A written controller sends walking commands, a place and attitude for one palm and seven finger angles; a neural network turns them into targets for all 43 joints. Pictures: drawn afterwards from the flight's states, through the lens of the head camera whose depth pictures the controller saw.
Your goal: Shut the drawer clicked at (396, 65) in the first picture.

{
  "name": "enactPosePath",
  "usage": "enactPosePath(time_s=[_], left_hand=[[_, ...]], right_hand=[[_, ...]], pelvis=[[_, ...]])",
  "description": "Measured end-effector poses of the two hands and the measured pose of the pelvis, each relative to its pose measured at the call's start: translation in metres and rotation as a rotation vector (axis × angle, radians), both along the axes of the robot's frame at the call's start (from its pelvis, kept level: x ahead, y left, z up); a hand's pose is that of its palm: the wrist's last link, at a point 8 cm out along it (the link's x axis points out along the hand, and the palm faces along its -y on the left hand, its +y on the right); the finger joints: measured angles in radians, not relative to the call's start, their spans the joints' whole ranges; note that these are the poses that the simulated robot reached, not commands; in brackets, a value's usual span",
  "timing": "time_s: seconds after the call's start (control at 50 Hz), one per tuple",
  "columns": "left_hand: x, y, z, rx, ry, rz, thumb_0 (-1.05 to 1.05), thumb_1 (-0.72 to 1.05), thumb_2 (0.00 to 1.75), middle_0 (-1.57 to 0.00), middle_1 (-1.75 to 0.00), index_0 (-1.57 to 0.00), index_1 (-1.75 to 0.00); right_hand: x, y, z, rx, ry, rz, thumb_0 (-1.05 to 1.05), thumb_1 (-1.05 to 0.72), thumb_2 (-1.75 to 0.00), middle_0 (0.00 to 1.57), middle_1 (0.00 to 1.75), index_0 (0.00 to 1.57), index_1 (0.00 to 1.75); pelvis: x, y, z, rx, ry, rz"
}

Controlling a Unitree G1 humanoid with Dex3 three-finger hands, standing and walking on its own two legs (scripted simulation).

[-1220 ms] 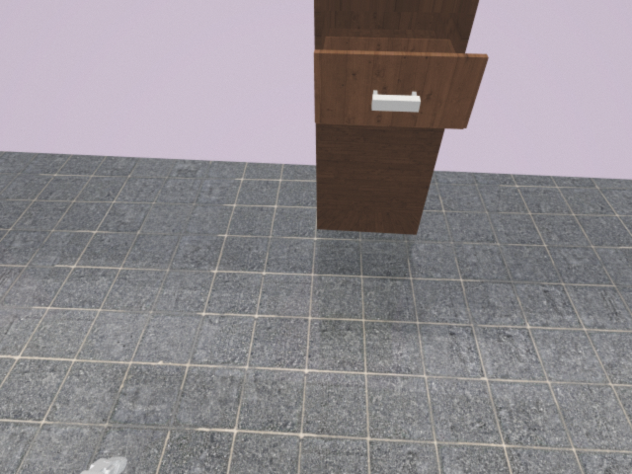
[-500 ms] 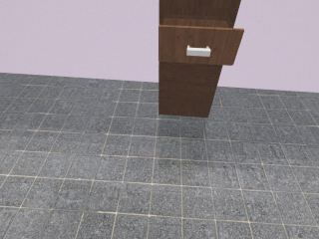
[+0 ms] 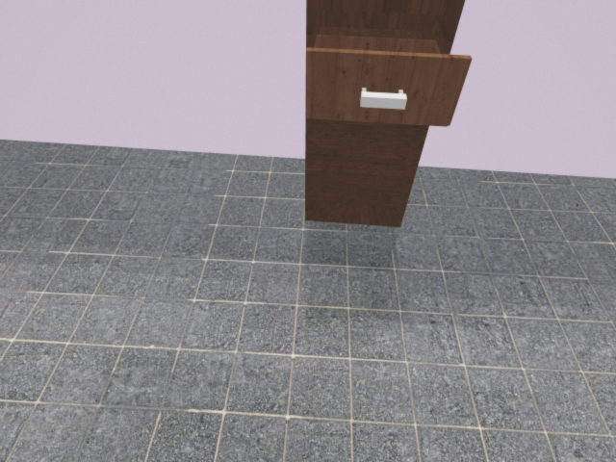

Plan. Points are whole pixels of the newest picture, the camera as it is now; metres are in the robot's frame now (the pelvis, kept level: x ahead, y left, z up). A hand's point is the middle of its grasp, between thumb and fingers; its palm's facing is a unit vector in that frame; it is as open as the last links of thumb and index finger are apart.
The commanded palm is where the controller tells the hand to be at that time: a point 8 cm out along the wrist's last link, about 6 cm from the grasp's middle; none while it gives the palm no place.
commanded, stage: look at it before walking up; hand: left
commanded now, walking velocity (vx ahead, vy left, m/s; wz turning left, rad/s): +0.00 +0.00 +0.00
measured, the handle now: (382, 96) +0.94 -0.13 +0.02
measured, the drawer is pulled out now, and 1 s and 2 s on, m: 0.28 0.28 0.28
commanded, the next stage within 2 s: walk to a spot facing it in 0.32 s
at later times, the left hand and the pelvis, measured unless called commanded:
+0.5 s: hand out of the picture +0.08 +0.25 -0.15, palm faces -0.02 -0.94 -0.34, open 7.4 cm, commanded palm none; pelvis +0.01 +0.00 +0.00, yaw -1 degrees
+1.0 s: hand out of the picture +0.04 +0.16 -0.17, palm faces -0.17 -0.96 -0.24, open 7.4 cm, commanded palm none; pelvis -0.02 -0.02 -0.01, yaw -14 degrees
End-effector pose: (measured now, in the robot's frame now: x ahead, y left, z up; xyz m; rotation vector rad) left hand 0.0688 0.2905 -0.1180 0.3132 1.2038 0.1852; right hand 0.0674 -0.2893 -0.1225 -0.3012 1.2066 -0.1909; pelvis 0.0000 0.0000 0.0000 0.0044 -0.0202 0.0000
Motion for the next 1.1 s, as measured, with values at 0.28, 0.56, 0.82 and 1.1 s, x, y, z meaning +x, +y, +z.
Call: enactPosePath(time_s=[0.28,0.56,0.82,1.1], left_hand=[[-0.001,0.002,0.0,0.003,0.013,0.008,0.01,0.9,0.9,-0.2,-0.3,-0.2,-0.3],[0.001,0.0,-0.002,0.004,0.019,0.001,0.01,0.9,0.9,-0.2,-0.3,-0.2,-0.3],[-0.005,-0.049,-0.03,-0.059,0.08,-0.099,0.01,0.9,0.9,-0.2,-0.3,-0.2,-0.3],[-0.016,-0.079,-0.011,-0.105,0.125,-0.156,0.01,0.9,0.9,-0.2,-0.3,-0.2,-0.3]], right_hand=[[0.007,0.0,0.002,-0.004,0.001,0.001,0.01,-0.9,-0.9,0.2,0.3,0.21,0.3],[0.008,0.002,0.001,-0.005,-0.026,-0.024,0.01,-0.9,-0.9,0.2,0.3,0.21,0.3],[-0.058,0.018,-0.04,0.096,-0.009,-0.2,0.01,-0.9,-0.9,0.2,0.3,0.21,0.3],[-0.076,0.006,-0.013,0.1,-0.032,-0.314,0.01,-0.91,-0.9,0.2,0.3,0.2,0.3]], pelvis=[[0.005,0.0,0.001,-0.001,-0.001,0.001],[0.004,0.001,-0.001,-0.002,-0.001,-0.035],[-0.015,-0.012,-0.026,0.034,-0.008,-0.184],[-0.008,-0.017,-0.001,0.024,0.043,-0.296]])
